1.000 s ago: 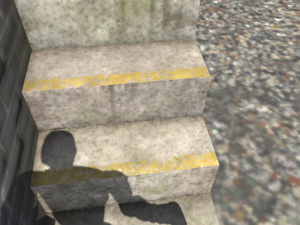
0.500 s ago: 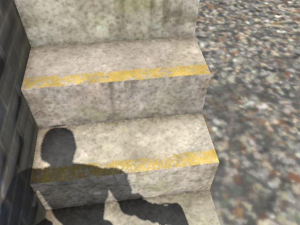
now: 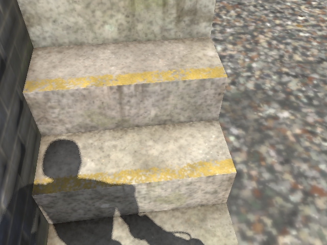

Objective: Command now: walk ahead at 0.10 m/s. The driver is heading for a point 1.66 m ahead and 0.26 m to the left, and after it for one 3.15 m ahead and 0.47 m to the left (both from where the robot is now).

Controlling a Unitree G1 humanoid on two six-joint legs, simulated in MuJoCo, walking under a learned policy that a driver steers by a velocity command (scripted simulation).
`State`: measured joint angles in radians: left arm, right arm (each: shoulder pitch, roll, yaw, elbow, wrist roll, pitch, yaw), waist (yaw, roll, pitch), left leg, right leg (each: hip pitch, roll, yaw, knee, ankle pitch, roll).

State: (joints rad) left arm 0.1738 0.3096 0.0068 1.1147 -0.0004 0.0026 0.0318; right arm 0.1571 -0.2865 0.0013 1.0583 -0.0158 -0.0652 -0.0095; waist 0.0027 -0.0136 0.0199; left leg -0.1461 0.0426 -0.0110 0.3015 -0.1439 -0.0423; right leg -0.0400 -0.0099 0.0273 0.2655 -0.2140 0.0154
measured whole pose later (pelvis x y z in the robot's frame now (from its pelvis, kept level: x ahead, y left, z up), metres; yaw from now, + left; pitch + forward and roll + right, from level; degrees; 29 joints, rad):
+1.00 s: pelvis +0.01 -0.01 +0.00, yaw -1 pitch -1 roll +0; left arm 0.15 0.30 0.01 1.15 0.00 -0.02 0.01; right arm 0.15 -0.27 0.02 1.04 0.00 -0.05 -0.03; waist 0.01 -0.01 0.04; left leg -0.11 0.06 0.00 0.27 -0.14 -0.06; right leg -0.01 0.00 0.04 0.24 -0.21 0.01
